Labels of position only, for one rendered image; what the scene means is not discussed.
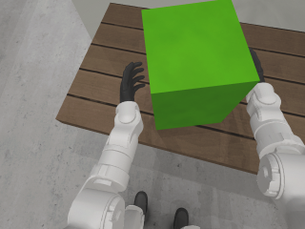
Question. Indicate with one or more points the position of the robot left hand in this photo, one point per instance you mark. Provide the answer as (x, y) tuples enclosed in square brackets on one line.
[(127, 88)]

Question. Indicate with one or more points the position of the left robot forearm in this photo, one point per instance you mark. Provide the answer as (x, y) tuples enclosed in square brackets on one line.
[(111, 173)]

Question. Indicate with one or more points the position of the left robot upper arm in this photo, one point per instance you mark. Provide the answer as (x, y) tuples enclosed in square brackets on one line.
[(97, 209)]

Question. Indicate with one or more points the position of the carton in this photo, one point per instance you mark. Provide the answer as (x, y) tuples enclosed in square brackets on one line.
[(199, 63)]

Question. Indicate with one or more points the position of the robot right hand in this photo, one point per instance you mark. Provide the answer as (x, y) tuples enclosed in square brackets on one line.
[(257, 65)]

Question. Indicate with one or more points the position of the table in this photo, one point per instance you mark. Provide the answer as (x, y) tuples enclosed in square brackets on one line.
[(94, 94)]

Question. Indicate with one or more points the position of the robot left shin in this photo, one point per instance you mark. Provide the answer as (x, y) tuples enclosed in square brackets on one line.
[(133, 207)]

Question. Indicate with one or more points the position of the right robot forearm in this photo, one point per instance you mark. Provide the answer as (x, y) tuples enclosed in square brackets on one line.
[(270, 128)]

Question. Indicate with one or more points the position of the right robot upper arm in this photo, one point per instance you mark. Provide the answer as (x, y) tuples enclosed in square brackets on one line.
[(281, 176)]

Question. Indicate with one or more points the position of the robot left foot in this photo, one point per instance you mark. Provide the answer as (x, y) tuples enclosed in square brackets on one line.
[(141, 201)]

